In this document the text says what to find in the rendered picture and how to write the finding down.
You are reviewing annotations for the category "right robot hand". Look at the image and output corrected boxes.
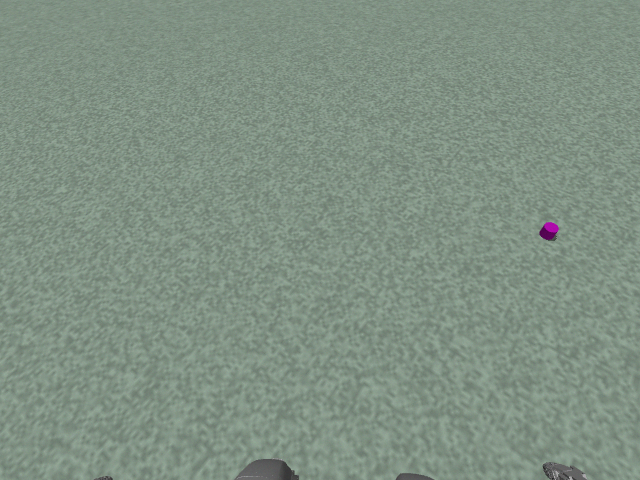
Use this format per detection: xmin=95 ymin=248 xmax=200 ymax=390
xmin=543 ymin=462 xmax=587 ymax=480

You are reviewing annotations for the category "tin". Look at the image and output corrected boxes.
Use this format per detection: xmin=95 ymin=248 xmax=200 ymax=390
xmin=539 ymin=222 xmax=559 ymax=240

